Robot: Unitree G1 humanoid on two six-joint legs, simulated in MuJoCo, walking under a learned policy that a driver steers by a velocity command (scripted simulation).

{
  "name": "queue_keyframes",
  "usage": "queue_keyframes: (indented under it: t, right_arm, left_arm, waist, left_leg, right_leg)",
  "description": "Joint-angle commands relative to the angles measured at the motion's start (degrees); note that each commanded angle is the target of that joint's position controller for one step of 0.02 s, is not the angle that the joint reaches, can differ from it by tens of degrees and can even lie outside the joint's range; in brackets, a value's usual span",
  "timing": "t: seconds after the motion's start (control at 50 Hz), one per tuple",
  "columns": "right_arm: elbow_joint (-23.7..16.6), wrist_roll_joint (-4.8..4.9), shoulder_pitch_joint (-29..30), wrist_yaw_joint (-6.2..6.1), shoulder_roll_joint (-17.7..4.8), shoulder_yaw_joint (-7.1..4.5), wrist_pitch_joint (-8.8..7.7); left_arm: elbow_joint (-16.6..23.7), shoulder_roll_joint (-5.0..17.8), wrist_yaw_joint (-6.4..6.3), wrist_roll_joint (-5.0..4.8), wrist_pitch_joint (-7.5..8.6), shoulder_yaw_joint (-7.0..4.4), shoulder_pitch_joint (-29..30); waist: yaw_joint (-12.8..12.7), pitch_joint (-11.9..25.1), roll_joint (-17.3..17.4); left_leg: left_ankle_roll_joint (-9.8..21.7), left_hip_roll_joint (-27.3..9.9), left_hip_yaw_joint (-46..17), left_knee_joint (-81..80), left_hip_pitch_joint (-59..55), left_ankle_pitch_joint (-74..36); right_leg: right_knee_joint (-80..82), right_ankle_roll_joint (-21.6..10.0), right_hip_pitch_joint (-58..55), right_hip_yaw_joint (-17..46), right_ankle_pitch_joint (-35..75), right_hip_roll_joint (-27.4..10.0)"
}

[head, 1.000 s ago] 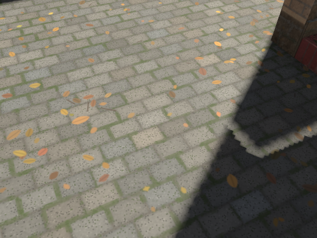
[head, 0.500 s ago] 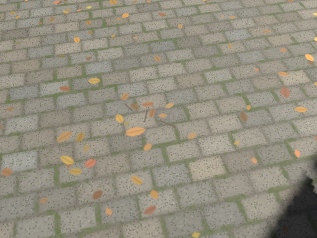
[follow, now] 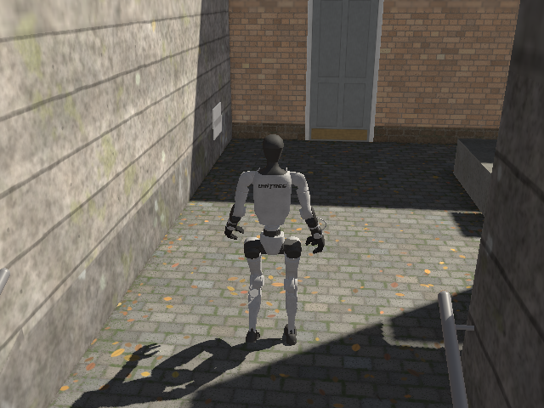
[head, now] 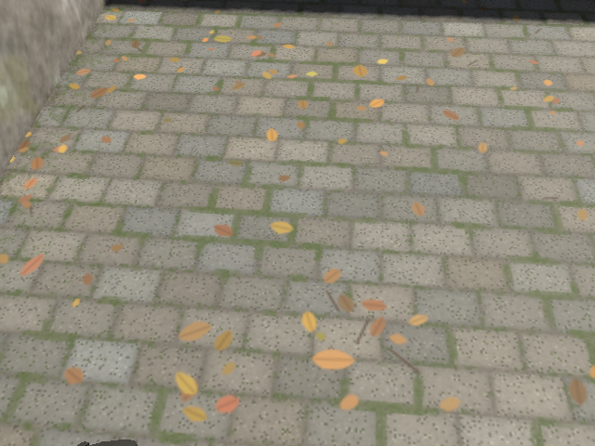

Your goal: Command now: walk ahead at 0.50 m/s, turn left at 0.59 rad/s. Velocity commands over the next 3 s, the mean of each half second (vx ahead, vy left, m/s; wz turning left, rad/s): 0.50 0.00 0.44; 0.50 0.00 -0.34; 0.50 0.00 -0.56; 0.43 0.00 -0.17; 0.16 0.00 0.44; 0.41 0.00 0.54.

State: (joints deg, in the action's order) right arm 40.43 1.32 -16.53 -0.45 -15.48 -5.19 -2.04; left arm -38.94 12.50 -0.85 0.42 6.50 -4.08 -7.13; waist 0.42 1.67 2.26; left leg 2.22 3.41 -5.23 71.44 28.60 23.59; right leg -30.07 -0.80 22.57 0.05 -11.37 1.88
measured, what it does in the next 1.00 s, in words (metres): walks ahead: left foot, then right foot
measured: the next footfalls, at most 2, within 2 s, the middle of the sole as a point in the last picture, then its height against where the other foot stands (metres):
left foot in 0.36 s outside the picture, level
right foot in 0.90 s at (309, 376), level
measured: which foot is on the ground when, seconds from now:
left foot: up 0.00-0.34, down 0.36-0.92, up 0.94-1.00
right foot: down 0.00-0.36, up 0.38-0.88, down 0.90-1.00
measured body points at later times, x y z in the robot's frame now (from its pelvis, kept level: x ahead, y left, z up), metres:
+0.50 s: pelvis +0.25 +0.09 +0.00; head +0.28 +0.11 +0.45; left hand +0.28 +0.39 -0.12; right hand +0.46 -0.12 -0.09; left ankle +0.27 +0.19 -0.73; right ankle +0.19 -0.08 -0.63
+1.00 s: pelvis +0.54 +0.08 -0.01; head +0.58 +0.08 +0.44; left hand +0.71 +0.34 -0.11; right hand +0.63 -0.20 -0.13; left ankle +0.37 +0.22 -0.62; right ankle +0.61 +0.01 -0.73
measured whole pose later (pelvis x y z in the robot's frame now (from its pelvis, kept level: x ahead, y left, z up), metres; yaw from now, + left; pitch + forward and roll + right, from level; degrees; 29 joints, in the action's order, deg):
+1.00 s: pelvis +0.54 +0.08 -0.01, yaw -2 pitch +3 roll +0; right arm 44.4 0.9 -14.5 -0.5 -15.5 -3.7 -5.5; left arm -39.4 16.1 2.2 -1.1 3.1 -4.1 -8.6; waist 0.3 -2.2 0.0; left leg -0.6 -1.4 -1.0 70.5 18.1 25.4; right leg -35.0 -6.0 27.6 -1.6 -10.8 4.8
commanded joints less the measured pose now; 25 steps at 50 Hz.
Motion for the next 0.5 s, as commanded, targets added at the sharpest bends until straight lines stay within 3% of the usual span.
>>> queue_keyframes:
  t: [0.02,0.06,0.16,0.22,0.28,0.32,0.34,0.36,0.38,0.4,0.42,0.44,0.46,0.48,0.5]
  right_arm:
    - [-7.21,-0.18,4.54,0.44,-4.07,-1.21,-0.39]
    - [-7.41,0.06,4.54,0.56,-2.42,-0.70,0.05]
    - [-8.05,-0.20,10.46,1.27,-1.58,0.26,0.04]
    - [-9.02,-0.03,15.58,2.18,-1.41,0.55,-0.18]
    - [-10.43,0.15,18.35,2.84,-1.45,0.60,-0.24]
    - [-10.36,-0.27,15.73,3.00,-2.97,-0.29,-0.39]
    - [-8.53,-0.56,9.54,2.91,-4.52,-1.41,-0.46]
    - [-6.06,-0.65,0.55,2.44,-7.76,-3.09,-0.40]
    - [-5.26,-0.90,-8.05,1.41,-14.15,-4.55,-0.33]
    - [-5.36,-0.85,-8.95,1.69,-16.28,-3.94,-0.87]
    - [-4.89,-0.93,-9.50,1.79,-11.48,-2.72,-1.02]
    - [-4.73,-0.81,-5.84,1.63,-9.21,-1.99,-1.19]
    - [-5.00,-0.87,-1.48,1.60,-7.37,-1.26,-1.31]
    - [-4.96,-1.41,1.38,1.78,-5.62,-0.66,-1.63]
    - [-4.82,-1.86,2.99,1.84,-4.35,-0.26,-2.08]
  left_arm:
    - [1.50,5.37,-0.04,0.46,-0.53,-1.32,-3.62]
    - [-0.06,5.84,0.28,0.13,-0.21,-1.51,-3.68]
    - [-2.87,9.83,-0.27,0.01,-0.28,-2.73,-5.15]
    - [-4.02,11.55,-0.31,-0.67,-0.69,-3.17,-6.98]
    - [-5.29,13.03,0.17,-1.84,-1.21,-3.55,-9.51]
    - [-5.82,14.37,0.21,-2.48,-1.71,-3.85,-9.20]
    - [-6.15,14.28,0.13,-2.72,-1.93,-3.68,-9.13]
    - [-6.34,12.51,-0.09,-2.13,-1.86,-2.98,-10.51]
    - [-3.85,8.41,-0.09,0.05,-1.34,-1.34,-10.54]
    - [-2.64,5.68,0.50,-0.31,0.37,0.04,-13.73]
    - [-2.84,10.33,1.05,-2.61,1.11,-1.20,-9.26]
    - [-2.17,10.24,1.07,-3.14,1.21,-1.00,-6.03]
    - [-2.39,9.67,0.60,-1.98,0.95,-0.80,-4.55]
    - [-2.45,9.78,0.42,-1.24,0.24,-1.12,-4.58]
    - [-2.81,9.37,0.57,-1.52,-0.73,-1.20,-6.38]
  waist:
    - [-1.49,-0.24,-6.74]
    - [-0.54,-0.96,-8.02]
    - [-1.69,-0.38,-6.48]
    - [-3.77,-1.10,-6.75]
    - [-4.51,-2.23,-7.42]
    - [-1.80,-1.47,-8.35]
    - [1.80,1.60,-7.50]
    - [5.53,6.45,-6.18]
    - [7.79,13.38,4.25]
    - [4.64,21.96,14.34]
    - [7.09,18.96,7.60]
    - [6.27,11.98,6.45]
    - [4.13,8.22,1.54]
    - [1.88,5.22,1.92]
    - [-0.19,4.29,2.80]
  left_leg:
    - [-0.53,-7.72,-1.93,3.33,17.35,-4.51]
    - [-1.38,-8.51,-0.75,0.51,16.76,-5.51]
    - [-2.41,-9.90,1.06,-14.67,15.67,-17.27]
    - [-1.68,-8.85,3.87,-24.77,11.93,-21.26]
    - [0.17,-7.01,6.16,-31.34,7.56,-16.09]
    - [2.55,-3.86,9.10,-36.18,0.94,-11.71]
    - [4.06,-1.18,11.14,-40.92,-8.62,-14.71]
    - [5.70,-0.67,9.67,-40.25,-23.64,-17.92]
    - [11.37,-14.87,-11.61,-40.27,-42.25,-21.13]
    - [19.81,-25.02,-38.26,-50.12,-50.56,-16.19]
    - [17.72,-23.66,-33.77,-51.40,-49.16,-12.64]
    - [15.53,-22.09,-24.42,-51.03,-41.98,-16.11]
    - [13.61,-20.00,-18.34,-51.58,-33.38,-19.48]
    - [12.67,-18.46,-14.00,-53.41,-25.72,-23.31]
    - [12.16,-17.46,-11.47,-55.52,-21.32,-23.44]
  right_leg:
    - [15.31,-9.93,-14.23,18.25,1.51,-16.85]
    - [17.33,-10.23,-11.78,12.89,7.44,-16.17]
    - [18.35,-9.31,-14.28,2.80,13.59,-15.99]
    - [17.58,-7.66,-16.19,-1.45,12.99,-15.71]
    - [16.29,-7.13,-18.48,-1.97,13.38,-17.36]
    - [10.78,-6.37,-19.94,-3.60,26.78,-17.84]
    - [3.11,-5.20,-19.33,-6.24,35.83,-16.25]
    - [-8.74,-3.30,-12.79,-8.99,36.57,-14.12]
    - [-30.98,0.39,5.61,-10.84,12.90,-9.52]
    - [-45.25,1.63,19.61,-0.53,-23.19,-1.90]
    - [-50.14,1.19,25.96,3.92,-19.78,-4.53]
    - [-49.37,0.36,28.30,2.56,-15.14,-6.87]
    - [-45.71,0.03,25.67,2.43,-10.48,-9.35]
    - [-42.47,0.01,21.86,2.86,-7.80,-10.68]
    - [-41.30,-0.11,18.60,3.59,-5.88,-11.44]
Over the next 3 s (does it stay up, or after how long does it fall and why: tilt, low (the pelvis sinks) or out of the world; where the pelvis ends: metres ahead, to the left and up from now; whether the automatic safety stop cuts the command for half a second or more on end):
stays up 1.34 -0.08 0.01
